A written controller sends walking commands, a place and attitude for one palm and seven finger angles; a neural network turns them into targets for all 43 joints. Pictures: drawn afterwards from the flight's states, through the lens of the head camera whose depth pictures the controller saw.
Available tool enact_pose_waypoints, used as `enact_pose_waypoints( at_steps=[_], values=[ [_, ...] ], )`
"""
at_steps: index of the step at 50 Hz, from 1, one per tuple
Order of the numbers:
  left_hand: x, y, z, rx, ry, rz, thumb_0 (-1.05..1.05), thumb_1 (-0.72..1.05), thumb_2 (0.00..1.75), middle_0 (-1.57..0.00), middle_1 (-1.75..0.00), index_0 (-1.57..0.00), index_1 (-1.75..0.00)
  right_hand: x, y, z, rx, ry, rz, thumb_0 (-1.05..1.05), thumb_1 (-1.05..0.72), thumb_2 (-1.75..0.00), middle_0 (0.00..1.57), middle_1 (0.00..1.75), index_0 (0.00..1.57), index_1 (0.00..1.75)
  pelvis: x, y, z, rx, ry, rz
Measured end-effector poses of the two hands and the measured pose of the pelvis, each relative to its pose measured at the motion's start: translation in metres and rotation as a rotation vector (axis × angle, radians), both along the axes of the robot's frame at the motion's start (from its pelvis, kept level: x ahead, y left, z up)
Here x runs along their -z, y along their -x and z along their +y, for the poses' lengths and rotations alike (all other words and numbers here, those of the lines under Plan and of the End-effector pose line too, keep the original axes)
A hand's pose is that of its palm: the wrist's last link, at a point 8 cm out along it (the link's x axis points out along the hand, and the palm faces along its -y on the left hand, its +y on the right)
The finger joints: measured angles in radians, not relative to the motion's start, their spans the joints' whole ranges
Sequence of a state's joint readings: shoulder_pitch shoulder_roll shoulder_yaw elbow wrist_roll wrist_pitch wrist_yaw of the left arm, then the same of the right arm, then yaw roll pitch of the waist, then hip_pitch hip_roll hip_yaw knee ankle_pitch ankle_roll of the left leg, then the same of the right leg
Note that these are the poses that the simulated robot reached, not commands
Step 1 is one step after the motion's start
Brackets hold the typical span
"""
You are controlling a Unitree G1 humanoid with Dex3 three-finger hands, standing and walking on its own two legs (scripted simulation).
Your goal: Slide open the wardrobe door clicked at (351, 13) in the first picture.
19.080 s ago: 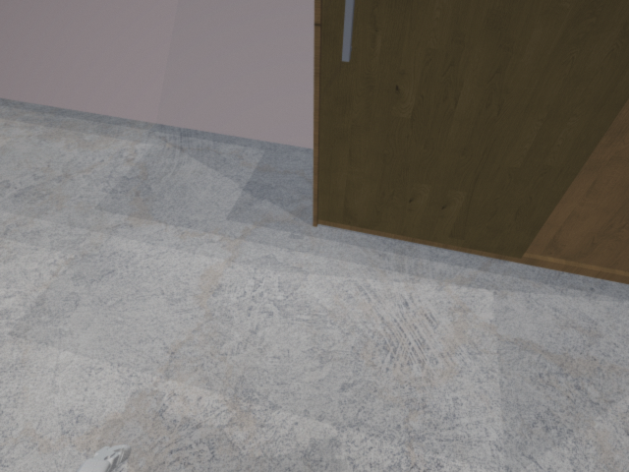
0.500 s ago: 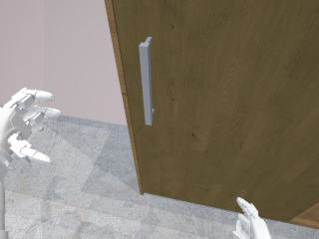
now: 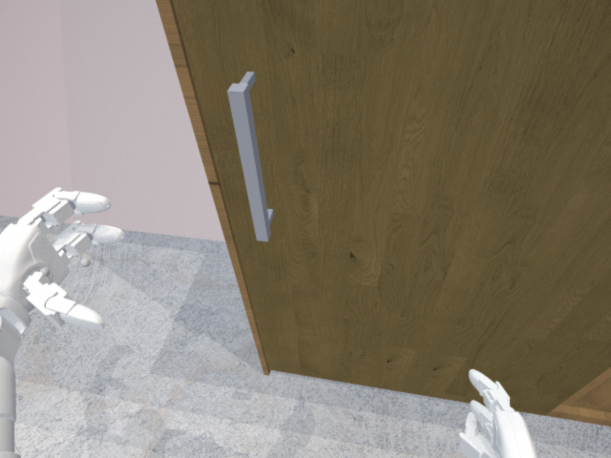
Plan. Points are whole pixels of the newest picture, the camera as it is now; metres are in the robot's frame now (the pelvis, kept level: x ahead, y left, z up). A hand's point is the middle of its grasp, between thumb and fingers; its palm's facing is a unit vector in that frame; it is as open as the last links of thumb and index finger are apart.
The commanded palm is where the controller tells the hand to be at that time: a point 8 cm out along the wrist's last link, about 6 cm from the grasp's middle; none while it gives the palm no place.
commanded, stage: move the hooked fingers beside the handle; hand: left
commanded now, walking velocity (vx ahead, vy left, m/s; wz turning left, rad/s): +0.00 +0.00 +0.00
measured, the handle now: (257, 166) +0.48 +0.12 +0.14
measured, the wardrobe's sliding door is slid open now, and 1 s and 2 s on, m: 0.00 0.00 0.00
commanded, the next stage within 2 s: none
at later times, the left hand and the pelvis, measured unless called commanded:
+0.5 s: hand (124, 234) +0.32 +0.25 +0.16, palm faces -0.04 -1.00 -0.06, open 13.9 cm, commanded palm +0.28 +0.29 +0.16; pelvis +0.00 +0.01 +0.00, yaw -1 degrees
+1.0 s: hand (172, 213) +0.36 +0.21 +0.15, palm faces -0.06 -1.00 -0.03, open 13.9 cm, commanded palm +0.34 +0.26 +0.16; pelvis +0.00 +0.01 +0.00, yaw -1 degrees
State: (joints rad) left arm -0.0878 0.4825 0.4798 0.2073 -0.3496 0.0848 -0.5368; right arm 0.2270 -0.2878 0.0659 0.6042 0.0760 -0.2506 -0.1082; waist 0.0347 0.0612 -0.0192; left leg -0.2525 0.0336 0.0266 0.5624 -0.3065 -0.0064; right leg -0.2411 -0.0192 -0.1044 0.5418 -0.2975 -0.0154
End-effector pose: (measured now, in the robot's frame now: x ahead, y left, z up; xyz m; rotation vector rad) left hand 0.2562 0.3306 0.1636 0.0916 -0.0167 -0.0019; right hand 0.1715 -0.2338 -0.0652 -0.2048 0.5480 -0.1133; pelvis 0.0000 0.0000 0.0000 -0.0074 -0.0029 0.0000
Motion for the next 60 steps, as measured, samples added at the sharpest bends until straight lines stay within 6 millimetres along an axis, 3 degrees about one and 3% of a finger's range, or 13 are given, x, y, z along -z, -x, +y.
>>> enact_pose_waypoints(
  at_steps=[9,22,30,36,45,52,60],
  values=[
    [0.001,0.0,-0.003,0.0,0.011,-0.02,-0.01,-0.5,0.3,-0.3,-1.2,-0.3,-1.2,0.002,0.001,0.003,-0.005,-0.005,0.001,0.01,-0.9,-0.9,0.2,0.3,0.2,0.3,0.001,0.001,0.0,-0.004,0.0,-0.002],
    [0.003,-0.041,-0.026,0.049,0.03,-0.025,-0.01,-0.5,0.3,-0.3,-1.2,-0.3,-1.2,0.006,0.016,0.005,0.032,0.0,0.038,0.01,-0.9,-0.9,0.2,0.3,0.2,0.3,0.0,0.002,0.005,0.004,-0.004,0.006],
    [0.005,-0.047,-0.028,0.036,0.038,-0.006,-0.01,-0.5,0.3,-0.3,-1.2,-0.3,-1.2,0.008,0.022,0.004,0.05,-0.007,0.056,0.01,-0.9,-0.9,0.2,0.3,0.2,0.3,0.0,-0.001,0.009,0.012,-0.005,0.013],
    [0.011,-0.051,-0.04,0.043,0.045,0.002,-0.01,-0.5,0.3,-0.3,-1.2,-0.3,-1.2,0.01,0.02,0.006,0.045,0.003,0.073,0.01,-0.9,-0.9,0.2,0.3,0.2,0.3,0.0,0.0,0.011,0.004,-0.004,0.011],
    [0.005,-0.078,-0.062,0.062,0.049,-0.005,-0.01,-0.5,0.3,-0.3,-1.2,-0.3,-1.2,0.012,0.018,0.01,0.05,-0.007,0.084,0.01,-0.9,-0.9,0.2,0.3,0.2,0.3,0.0,0.0,0.01,0.002,-0.008,0.014],
    [0.01,-0.094,-0.067,0.047,0.067,0.029,-0.01,-0.5,0.3,-0.3,-1.2,-0.3,-1.2,0.016,0.027,0.003,0.075,-0.016,0.121,0.01,-0.9,-0.9,0.2,0.3,0.2,0.3,-0.001,-0.003,0.007,0.013,-0.011,0.027],
    [0.005,-0.1,-0.069,0.045,0.06,-0.007,-0.01,-0.5,0.3,-0.3,-1.2,-0.3,-1.2,0.022,0.042,-0.011,0.102,0.006,0.183,0.01,-0.9,-0.9,0.2,0.3,0.2,0.3,0.0,-0.005,0.004,0.013,-0.009,0.031]
  ],
)
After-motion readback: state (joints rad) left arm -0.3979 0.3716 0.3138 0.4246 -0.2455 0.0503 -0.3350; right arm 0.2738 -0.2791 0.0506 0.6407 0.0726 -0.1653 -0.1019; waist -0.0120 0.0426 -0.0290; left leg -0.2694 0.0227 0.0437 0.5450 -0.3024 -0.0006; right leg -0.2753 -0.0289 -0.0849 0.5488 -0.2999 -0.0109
